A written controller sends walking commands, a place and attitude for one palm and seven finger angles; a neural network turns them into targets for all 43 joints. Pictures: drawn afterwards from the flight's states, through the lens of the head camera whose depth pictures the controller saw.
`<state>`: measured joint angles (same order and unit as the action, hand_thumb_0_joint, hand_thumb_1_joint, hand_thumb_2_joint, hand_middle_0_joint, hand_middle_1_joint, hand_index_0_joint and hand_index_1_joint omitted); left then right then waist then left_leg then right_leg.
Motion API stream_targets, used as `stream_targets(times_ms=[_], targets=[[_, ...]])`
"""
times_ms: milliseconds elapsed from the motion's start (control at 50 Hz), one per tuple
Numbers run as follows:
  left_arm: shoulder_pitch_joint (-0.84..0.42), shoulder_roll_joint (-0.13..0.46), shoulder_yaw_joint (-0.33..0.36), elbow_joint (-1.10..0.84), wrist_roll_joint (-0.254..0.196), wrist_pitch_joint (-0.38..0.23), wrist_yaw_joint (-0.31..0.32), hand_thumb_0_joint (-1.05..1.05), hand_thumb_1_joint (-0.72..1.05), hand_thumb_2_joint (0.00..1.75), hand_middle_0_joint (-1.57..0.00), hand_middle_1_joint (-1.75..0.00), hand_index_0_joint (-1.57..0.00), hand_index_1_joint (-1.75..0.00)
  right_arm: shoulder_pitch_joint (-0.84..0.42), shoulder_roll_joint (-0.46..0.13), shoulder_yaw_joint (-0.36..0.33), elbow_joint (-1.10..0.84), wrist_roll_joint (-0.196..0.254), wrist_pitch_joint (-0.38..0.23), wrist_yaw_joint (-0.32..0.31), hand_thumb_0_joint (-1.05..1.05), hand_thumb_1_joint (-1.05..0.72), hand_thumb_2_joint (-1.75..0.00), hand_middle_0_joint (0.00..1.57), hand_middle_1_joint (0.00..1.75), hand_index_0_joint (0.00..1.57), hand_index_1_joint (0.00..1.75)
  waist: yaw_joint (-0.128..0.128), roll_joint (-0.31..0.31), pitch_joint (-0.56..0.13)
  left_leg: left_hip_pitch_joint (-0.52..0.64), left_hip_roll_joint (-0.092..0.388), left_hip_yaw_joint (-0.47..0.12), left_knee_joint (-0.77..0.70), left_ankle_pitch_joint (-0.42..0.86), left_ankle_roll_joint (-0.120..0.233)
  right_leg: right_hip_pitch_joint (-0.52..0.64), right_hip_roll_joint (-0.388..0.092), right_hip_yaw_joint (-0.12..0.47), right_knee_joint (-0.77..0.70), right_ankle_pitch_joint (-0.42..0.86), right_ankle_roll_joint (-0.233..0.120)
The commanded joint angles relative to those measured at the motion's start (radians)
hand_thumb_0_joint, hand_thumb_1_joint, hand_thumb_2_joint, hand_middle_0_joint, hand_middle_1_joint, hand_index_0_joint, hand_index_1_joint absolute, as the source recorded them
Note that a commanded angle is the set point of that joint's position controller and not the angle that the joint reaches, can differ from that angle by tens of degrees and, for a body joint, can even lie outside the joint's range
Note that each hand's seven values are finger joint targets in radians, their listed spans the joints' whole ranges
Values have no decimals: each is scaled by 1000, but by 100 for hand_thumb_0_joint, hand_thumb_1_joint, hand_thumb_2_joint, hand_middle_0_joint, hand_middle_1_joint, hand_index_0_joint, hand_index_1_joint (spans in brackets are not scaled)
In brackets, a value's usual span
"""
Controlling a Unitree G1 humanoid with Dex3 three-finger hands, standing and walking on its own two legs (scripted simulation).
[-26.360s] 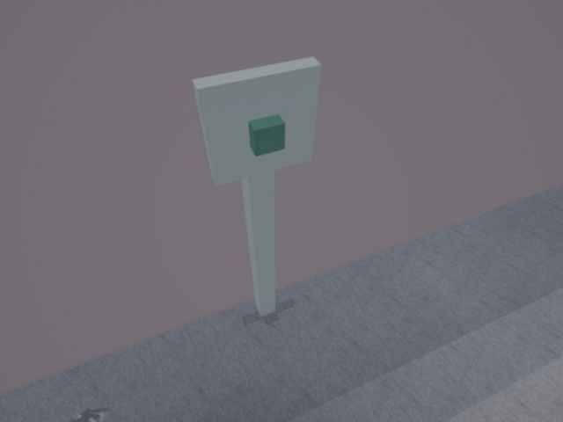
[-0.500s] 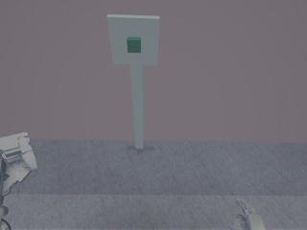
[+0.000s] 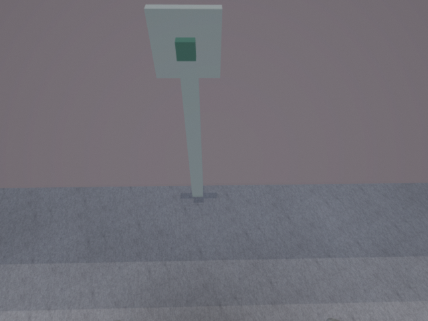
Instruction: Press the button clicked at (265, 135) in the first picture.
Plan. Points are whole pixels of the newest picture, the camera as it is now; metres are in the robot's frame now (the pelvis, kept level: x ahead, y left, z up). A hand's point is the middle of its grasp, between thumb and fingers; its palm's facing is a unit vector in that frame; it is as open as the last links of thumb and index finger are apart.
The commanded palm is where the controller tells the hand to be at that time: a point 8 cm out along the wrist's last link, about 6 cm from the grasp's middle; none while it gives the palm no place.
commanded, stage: let the arm hang, fingers relaxed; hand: left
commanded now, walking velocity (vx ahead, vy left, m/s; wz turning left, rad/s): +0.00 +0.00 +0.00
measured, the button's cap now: (185, 48) +0.80 +0.11 +0.11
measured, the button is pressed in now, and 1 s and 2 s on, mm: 0 0 0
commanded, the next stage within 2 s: stand and wait in 0.84 s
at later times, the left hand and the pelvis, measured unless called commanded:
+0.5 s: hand out of the picture -0.05 +0.19 -0.16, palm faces +0.03 -0.98 -0.21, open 7.0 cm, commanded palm none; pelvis -0.01 +0.01 +0.02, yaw -1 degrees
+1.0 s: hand out of the picture -0.01 +0.17 -0.16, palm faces +0.03 -0.98 -0.21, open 7.4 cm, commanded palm none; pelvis +0.00 +0.00 +0.02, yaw -1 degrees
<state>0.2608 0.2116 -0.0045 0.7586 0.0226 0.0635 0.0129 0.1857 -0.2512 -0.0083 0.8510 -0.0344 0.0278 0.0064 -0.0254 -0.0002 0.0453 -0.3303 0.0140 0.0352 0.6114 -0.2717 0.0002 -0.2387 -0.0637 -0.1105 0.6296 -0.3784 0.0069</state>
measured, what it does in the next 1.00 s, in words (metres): stands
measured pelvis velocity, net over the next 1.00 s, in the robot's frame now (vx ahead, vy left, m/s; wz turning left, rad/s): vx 0.00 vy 0.00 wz -0.02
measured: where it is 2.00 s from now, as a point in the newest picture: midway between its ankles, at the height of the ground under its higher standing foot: outside the picture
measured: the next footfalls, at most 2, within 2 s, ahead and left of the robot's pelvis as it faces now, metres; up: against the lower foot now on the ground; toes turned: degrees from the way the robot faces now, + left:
none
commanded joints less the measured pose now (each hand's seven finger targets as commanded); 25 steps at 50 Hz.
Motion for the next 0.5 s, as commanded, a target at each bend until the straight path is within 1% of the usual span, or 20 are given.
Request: stream_targets(times_ms=[0, 20, 60, 80, 100, 120, 140, 160, 200, 240, 300, 320, 340, 360, 400, 440, 460, 480], targets=[[34, 145, 41, 83, -11, -54, 7, 0, 90, 90, -79, -94, -79, -94, 1, -83, -6, 21, 10, -22, -17, 0, -90, -90, 20, 30, 20, 30, 33, 143, -64, 45, 90, -109, -192, 228, 35, 88, -47, 80, -197, 173, -35], [41, 138, 43, 123, -13, -56, 9, 0, 90, 90, -75, -90, -75, -90, 16, -77, -7, 40, 10, -18, -21, 0, -90, -90, 20, 30, 20, 30, 34, 134, -54, 48, 90, -109, -195, 206, 33, 94, -45, 78, -217, 171, -41], [50, 115, 45, 187, -12, -57, 9, 0, 90, 90, -68, -82, -68, -82, 41, -56, -7, 82, 9, -17, -26, 0, -90, -90, 20, 30, 20, 30, 29, 160, -51, 64, 87, -106, -224, 128, 31, 94, -52, 80, -251, 140, -50], [52, 115, 41, 213, -13, -56, 8, 0, 90, 90, -64, -78, -64, -78, 52, -50, -8, 102, 11, -15, -27, 0, -90, -90, 20, 30, 20, 30, 27, 162, -33, 64, 87, -109, -242, 88, 30, 82, -50, 76, -265, 116, -52], [60, 113, 38, 239, -14, -58, 7, 0, 90, 90, -60, -74, -60, -74, 67, -45, -9, 120, 13, -15, -28, 0, -90, -90, 20, 30, 20, 30, 28, 149, -35, 71, 87, -108, -250, 78, 30, 84, -50, 76, -274, 118, -52], [64, 112, 36, 259, -13, -59, 8, 0, 90, 90, -57, -70, -57, -70, 82, -52, -11, 131, 15, -12, -29, 0, -90, -90, 20, 30, 20, 30, 25, 81, -23, 87, 92, -110, -250, 76, 30, 72, -46, 68, -285, 112, -52], [65, 102, 32, 280, -13, -58, 8, 0, 90, 90, -53, -66, -53, -66, 98, -47, -13, 149, 16, -12, -30, 0, -90, -90, 20, 30, 20, 30, 20, 67, -18, 96, 93, -112, -265, 54, 31, 62, -47, 67, -290, 95, -50], [70, 100, 30, 298, -14, -59, 8, 0, 90, 90, -49, -62, -49, -62, 114, -42, -14, 163, 17, -12, -31, 0, -90, -90, 20, 30, 20, 30, 20, 66, -12, 99, 93, -110, -273, 50, 31, 61, -48, 63, -293, 96, -48], [86, 92, 28, 329, -14, -61, 11, 0, 90, 90, -42, -54, -42, -54, 131, -31, -15, 189, 19, -13, -33, 0, -90, -90, 20, 30, 20, 30, 20, 27, -7, 114, 92, -103, -275, 63, 33, 57, -50, 61, -300, 105, -47], [103, 83, 26, 355, -14, -63, 13, 0, 90, 90, -35, -46, -35, -46, 146, -20, -15, 210, 20, -15, -34, 0, -90, -90, 20, 30, 20, 30, 19, 19, -3, 130, 91, -94, -275, 80, 33, 49, -53, 57, -301, 105, -46], [111, 69, 25, 378, -14, -64, 18, 0, 90, 90, -24, -34, -24, -34, 168, -4, -14, 235, 20, -15, -37, 0, -90, -90, 20, 30, 20, 30, 17, 6, 22, 120, 91, -90, -285, 73, 32, 44, -51, 59, -304, 99, -44], [120, 69, 25, 382, -13, -64, 19, 0, 90, 90, -20, -30, -20, -30, 168, -4, -16, 237, 21, -15, -37, 0, -90, -90, 20, 30, 20, 30, 21, 1, 33, 123, 88, -87, -284, 75, 32, 34, -50, 57, -304, 95, -43], [121, 60, 24, 390, -14, -64, 20, 0, 90, 90, -20, -30, -20, -30, 170, 8, -15, 245, 20, -15, -37, 0, -90, -90, 20, 30, 20, 30, 19, -7, 41, 121, 88, -84, -286, 73, 32, 29, -52, 56, -303, 95, -43], [120, 54, 25, 391, -13, -63, 22, 0, 90, 90, -20, -30, -20, -30, 176, 13, -15, 251, 18, -14, -37, 0, -90, -90, 20, 30, 20, 30, 17, 4, 55, 112, 86, -81, -288, 69, 30, 27, -52, 56, -302, 92, -41], [127, 44, 26, 395, -13, -63, 24, 0, 90, 90, -20, -30, -20, -30, 179, 24, -14, 258, 18, -15, -38, 0, -90, -90, 20, 30, 20, 30, 19, -4, 66, 109, 84, -78, -291, 61, 30, 20, -52, 62, -304, 85, -41], [125, 37, 28, 397, -12, -60, 25, 0, 90, 90, -20, -30, -20, -30, 184, 37, -16, 262, 16, -10, -38, 0, -90, -90, 20, 30, 20, 30, 15, 13, 92, 90, 81, -80, -299, 6, 28, -1, -47, 63, -306, 44, -42], [127, 34, 28, 396, -11, -60, 25, 0, 90, 90, -20, -30, -20, -30, 183, 41, -16, 263, 15, -10, -38, 0, -90, -90, 20, 30, 20, 30, 18, 21, 98, 82, 79, -77, -302, -1, 28, -5, -47, 65, -303, 50, -41], [126, 33, 30, 394, -11, -60, 25, 0, 90, 90, -20, -30, -20, -30, 188, 44, -16, 265, 14, -10, -38, 0, -90, -90, 20, 30, 20, 30, 18, 5, 98, 74, 77, -77, -300, -4, 28, -2, -46, 67, -303, 46, -42]])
